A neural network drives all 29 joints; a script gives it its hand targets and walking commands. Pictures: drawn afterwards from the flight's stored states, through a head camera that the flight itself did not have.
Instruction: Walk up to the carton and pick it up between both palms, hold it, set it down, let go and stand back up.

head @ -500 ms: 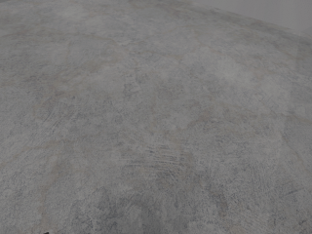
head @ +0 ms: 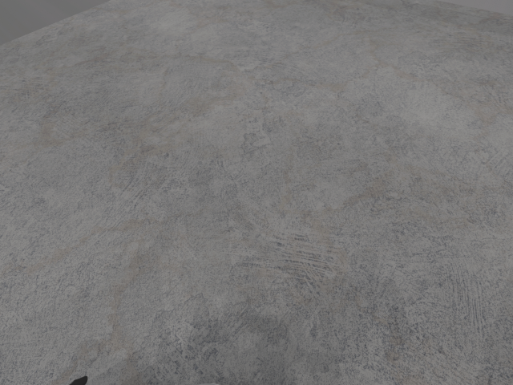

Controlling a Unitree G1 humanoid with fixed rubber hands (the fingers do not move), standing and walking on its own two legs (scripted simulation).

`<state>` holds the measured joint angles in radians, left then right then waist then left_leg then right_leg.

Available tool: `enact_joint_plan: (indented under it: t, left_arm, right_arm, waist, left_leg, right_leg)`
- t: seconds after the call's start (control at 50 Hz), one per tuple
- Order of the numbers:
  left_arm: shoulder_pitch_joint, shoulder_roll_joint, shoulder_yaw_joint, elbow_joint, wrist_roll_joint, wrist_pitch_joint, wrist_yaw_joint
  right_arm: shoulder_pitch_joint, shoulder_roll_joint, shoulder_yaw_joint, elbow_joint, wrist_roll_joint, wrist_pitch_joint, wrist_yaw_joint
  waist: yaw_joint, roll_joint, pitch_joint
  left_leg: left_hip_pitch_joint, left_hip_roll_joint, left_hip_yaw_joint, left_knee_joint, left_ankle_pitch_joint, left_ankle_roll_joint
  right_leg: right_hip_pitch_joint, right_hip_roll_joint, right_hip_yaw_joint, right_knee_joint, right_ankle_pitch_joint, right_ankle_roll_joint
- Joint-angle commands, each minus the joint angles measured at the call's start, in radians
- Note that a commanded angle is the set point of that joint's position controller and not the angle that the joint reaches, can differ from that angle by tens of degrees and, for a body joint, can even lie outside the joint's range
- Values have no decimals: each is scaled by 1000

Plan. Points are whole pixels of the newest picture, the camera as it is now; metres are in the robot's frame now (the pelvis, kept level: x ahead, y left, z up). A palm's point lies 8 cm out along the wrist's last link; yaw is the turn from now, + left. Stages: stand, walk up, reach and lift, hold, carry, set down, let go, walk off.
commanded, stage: walk up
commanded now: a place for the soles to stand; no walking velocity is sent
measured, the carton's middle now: out of the picture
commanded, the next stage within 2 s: none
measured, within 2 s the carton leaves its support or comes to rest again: neither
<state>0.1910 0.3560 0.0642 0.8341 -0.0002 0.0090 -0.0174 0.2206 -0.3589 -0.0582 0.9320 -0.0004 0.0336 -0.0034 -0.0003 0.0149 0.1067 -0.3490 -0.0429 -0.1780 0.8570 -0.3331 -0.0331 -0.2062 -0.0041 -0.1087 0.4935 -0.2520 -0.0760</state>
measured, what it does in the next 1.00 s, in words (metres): walks ahead, turning left: left foot, then left foot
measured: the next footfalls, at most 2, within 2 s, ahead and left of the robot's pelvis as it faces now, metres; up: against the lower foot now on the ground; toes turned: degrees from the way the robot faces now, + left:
left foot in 0.34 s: +0.04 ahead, +0.20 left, +0.00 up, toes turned +1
left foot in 0.92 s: +0.12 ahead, +0.10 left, +0.00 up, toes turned +21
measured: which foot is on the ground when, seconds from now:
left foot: up 0.00-0.32, down 0.34-0.56, up 0.58-0.90, down 0.92-1.00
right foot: down 0.00-0.94, up 0.96-1.00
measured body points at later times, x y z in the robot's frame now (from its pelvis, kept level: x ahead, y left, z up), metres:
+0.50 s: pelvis +0.06 +0.00 -0.03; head +0.09 +0.01 +0.41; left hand +0.12 +0.31 -0.15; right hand +0.14 -0.28 -0.16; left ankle +0.00 +0.19 -0.74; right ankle +0.03 -0.08 -0.72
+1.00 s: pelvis +0.15 -0.05 -0.03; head +0.20 -0.02 +0.42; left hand +0.12 +0.27 -0.15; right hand +0.35 -0.30 -0.14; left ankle +0.09 +0.09 -0.74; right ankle +0.10 -0.12 -0.66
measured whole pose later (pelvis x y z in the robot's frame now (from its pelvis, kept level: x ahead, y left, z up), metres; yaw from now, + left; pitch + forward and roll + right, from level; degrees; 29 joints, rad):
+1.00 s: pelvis +0.15 -0.05 -0.03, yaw +25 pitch -2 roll +2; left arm 0.14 0.33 0.12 0.82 0.00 0.04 0.01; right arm 0.24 -0.34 -0.06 0.79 0.00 0.03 -0.02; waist 0.00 -0.06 0.18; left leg -0.30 -0.03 -0.08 0.71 -0.38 -0.01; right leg -0.40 0.03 -0.11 1.26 -0.53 0.08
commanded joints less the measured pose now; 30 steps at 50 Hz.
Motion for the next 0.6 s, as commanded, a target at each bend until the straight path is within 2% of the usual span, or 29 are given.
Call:
enact_joint_plan:
  t: [0.0, 0.04, 0.06, 0.08, 0.1, 0.12, 0.14, 0.16, 0.18, 0.2, 0.22, 0.24, 0.26, 0.28, 0.3, 0.32, 0.34, 0.36, 0.38, 0.4, 0.42, 0.44, 0.46, 0.48, 0.5, 0.52, 0.54, 0.56, 0.58]
  left_arm:
    - [45, 243, 100, -93, 24, -39, 15]
    - [53, 238, 109, -99, 21, -37, 12]
    - [36, 258, 119, -106, 28, -36, 8]
    - [15, 259, 121, -100, 32, -34, 4]
    - [5, 257, 119, -111, 33, -35, 4]
    - [-7, 266, 123, -117, 34, -33, -4]
    - [-35, 274, 128, -122, 34, -32, -7]
    - [-51, 258, 123, -130, 36, -32, -10]
    - [-73, 264, 123, -135, 41, -31, -16]
    - [-80, 261, 120, -143, 39, -28, -19]
    - [-89, 265, 118, -149, 41, -27, -22]
    - [-96, 275, 119, -143, 38, -22, -25]
    - [-113, 279, 119, -141, 34, -19, -27]
    - [-126, 281, 120, -146, 32, -12, -29]
    - [-146, 255, 109, -153, 28, -6, -27]
    - [-171, 228, 107, -171, 28, 2, -28]
    - [-190, 170, 85, -194, 23, 8, -27]
    - [-238, 190, 90, -223, 17, 6, -25]
    - [-211, 185, 78, -219, 27, -11, -24]
    - [-179, 226, 86, -185, 21, -26, -22]
    - [-173, 225, 96, -174, 16, -38, -22]
    - [-153, 208, 92, -168, 11, -44, -21]
    - [-112, 208, 95, -158, 11, -45, -18]
    - [-57, 192, 98, -126, 14, -47, -15]
    - [46, 187, 104, -84, 17, -49, -7]
    - [144, 275, 122, -62, 30, -52, 7]
    - [121, 313, 118, -68, 24, -46, 12]
    - [57, 305, 123, -84, 16, -35, 14]
    - [38, 293, 116, -86, 17, -31, 21]
  right_arm:
    - [24, -198, -37, -79, -26, -6, 8]
    - [1, -202, -29, -84, -26, -6, 15]
    - [-23, -198, -26, -106, -29, -11, 14]
    - [0, -213, -31, -85, -33, -10, 16]
    - [6, -200, -26, -87, -33, -13, 16]
    - [4, -213, -30, -94, -33, -13, 21]
    - [25, -214, -34, -90, -33, -14, 24]
    - [46, -214, -35, -84, -34, -17, 26]
    - [77, -196, -35, -88, -29, -22, 26]
    - [102, -193, -32, -88, -34, -23, 23]
    - [124, -206, -38, -93, -35, -27, 19]
    - [138, -207, -40, -98, -32, -31, 16]
    - [156, -206, -47, -94, -31, -35, 11]
    - [208, -227, -56, -88, -31, -36, 9]
    - [265, -235, -68, -80, -36, -37, 0]
    - [314, -278, -88, -78, -49, -39, -12]
    - [276, -359, -101, -110, -65, -45, -27]
    - [270, -379, -95, -124, -58, -48, -32]
    - [165, -420, -98, -154, -40, -61, -42]
    - [97, -415, -96, -174, -29, -68, -52]
    - [72, -384, -76, -182, -28, -73, -53]
    - [58, -344, -73, -175, -36, -70, -57]
    - [19, -312, -66, -196, -35, -69, -58]
    - [9, -290, -60, -197, -34, -65, -56]
    - [-28, -262, -51, -203, -22, -59, -52]
    - [-3, -132, -16, -211, -5, -60, -44]
    - [47, -84, -3, -209, -13, -50, -57]
    - [56, -159, -32, -186, -25, -39, -69]
    - [26, -176, -36, -191, -23, -35, -67]
  waist:
    - [79, -168, -139]
    - [93, -185, -150]
    - [103, -196, -130]
    - [88, -174, -117]
    - [80, -171, -103]
    - [77, -147, -110]
    - [63, -149, -116]
    - [56, -140, -117]
    - [39, -174, -117]
    - [38, -202, -130]
    - [36, -230, -147]
    - [20, -188, -171]
    - [2, -182, -154]
    - [-15, -179, -151]
    - [-40, -152, -145]
    - [-73, -64, -112]
    - [-52, 147, -14]
    - [-47, 129, 45]
    - [-1, 133, 59]
    - [21, 114, 34]
    - [36, 131, -14]
    - [37, 167, -41]
    - [52, 180, -49]
    - [73, 139, -59]
    - [139, 83, -112]
    - [180, -209, -193]
    - [132, -270, -193]
    - [99, -178, -168]
    - [90, -123, -115]
  left_leg:
    - [-243, 55, 111, 65, -29, -3]
    - [-263, 81, 130, 38, -37, 3]
    - [-272, 103, 148, 12, -75, -2]
    - [-263, 101, 158, 9, -59, -1]
    - [-252, 116, 167, -12, -45, 1]
    - [-202, 123, 174, -43, -53, 6]
    - [-161, 128, 192, -69, -34, 11]
    - [-128, 122, 187, -109, -15, 17]
    - [-97, 107, 197, -119, -19, 13]
    - [-88, 109, 210, -151, -32, 19]
    - [-49, 107, 207, -171, -28, 18]
    - [3, 88, 231, -207, -11, 30]
    - [57, 85, 244, -266, 29, 38]
    - [109, 57, 221, -307, 74, 48]
    - [173, 35, 171, -376, 71, 77]
    - [238, 93, -36, -455, -35, 143]
    - [171, 263, -438, -506, 158, 230]
    - [91, 354, -719, -556, 259, 363]
    - [70, 410, -817, -561, 272, 421]
    - [21, 388, -763, -494, 316, 417]
    - [29, 322, -663, -432, 400, 375]
    - [71, 300, -550, -380, 492, 335]
    - [74, 279, -495, -340, 571, 289]
    - [36, 232, -392, -286, 588, 242]
    - [-125, 166, -269, -203, 527, 166]
    - [-273, 8, -36, 84, 209, 83]
    - [-360, -50, 43, 156, -251, 51]
    - [-301, 18, 67, 243, -274, 41]
    - [-295, 35, 99, 269, -252, 41]
  right_leg:
    - [343, -303, 192, -251, 114, 32]
    - [374, -307, 182, -234, 106, 2]
    - [329, -352, 198, -237, 42, -48]
    - [324, -340, 189, -250, -6, -42]
    - [285, -361, 180, -242, 32, -72]
    - [247, -363, 176, -230, 0, -91]
    - [225, -367, 150, -211, 14, -94]
    - [216, -344, 109, -182, 69, -92]
    - [195, -331, 78, -156, 121, -102]
    - [206, -345, 63, -121, 174, -102]
    - [188, -334, 28, -80, 219, -97]
    - [173, -352, 30, -31, 232, -86]
    - [121, -339, 4, 31, 230, -62]
    - [72, -273, -39, 94, 119, -30]
    - [-1, -217, -70, 225, 42, 1]
    - [-168, -141, -66, 395, -109, 49]
    - [-360, 12, -35, 536, -370, 88]
    - [-438, 60, 151, 647, -437, 87]
    - [-456, 20, 282, 682, -419, 73]
    - [-377, -11, 338, 675, -389, 59]
    - [-294, -5, 324, 608, -386, 48]
    - [-284, -10, 300, 489, -391, 51]
    - [-231, -23, 302, 370, -357, 58]
    - [-128, -6, 247, 196, -259, 65]
    - [161, -15, 218, -53, -89, 52]
    - [393, -218, 416, -165, 213, 29]
    - [373, -427, 525, -152, 532, 13]
    - [259, -456, 517, -135, 606, 48]
    - [225, -425, 484, -133, 643, 56]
